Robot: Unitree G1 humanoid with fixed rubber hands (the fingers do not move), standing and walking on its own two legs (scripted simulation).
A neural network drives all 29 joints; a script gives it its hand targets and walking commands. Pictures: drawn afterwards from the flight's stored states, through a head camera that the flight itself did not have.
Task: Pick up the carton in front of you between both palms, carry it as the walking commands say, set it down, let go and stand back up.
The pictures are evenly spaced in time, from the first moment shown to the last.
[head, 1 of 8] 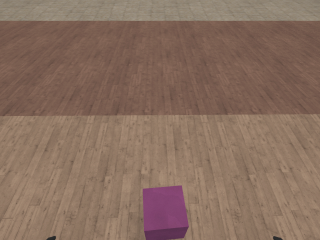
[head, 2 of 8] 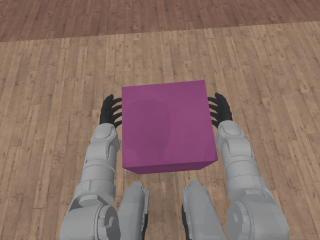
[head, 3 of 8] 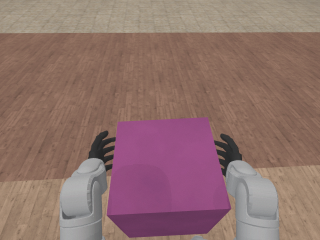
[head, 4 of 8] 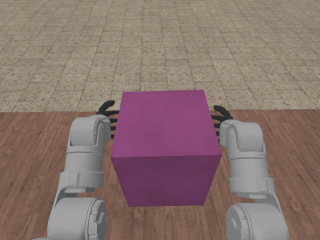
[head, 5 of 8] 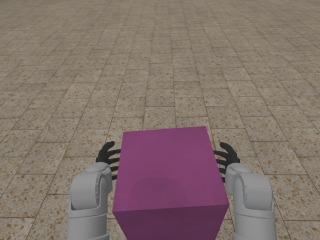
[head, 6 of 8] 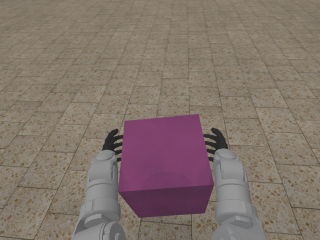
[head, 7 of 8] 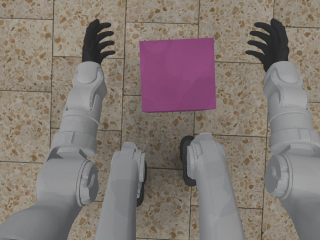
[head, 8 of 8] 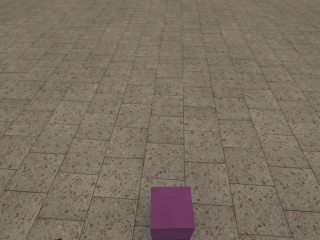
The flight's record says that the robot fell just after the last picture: no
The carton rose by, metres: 0.69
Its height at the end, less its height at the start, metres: -0.32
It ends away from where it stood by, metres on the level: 5.56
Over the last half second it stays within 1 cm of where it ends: yes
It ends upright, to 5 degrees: yes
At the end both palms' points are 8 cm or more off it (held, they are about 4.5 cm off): yes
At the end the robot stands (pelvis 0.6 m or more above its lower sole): yes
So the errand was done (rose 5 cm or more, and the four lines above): yes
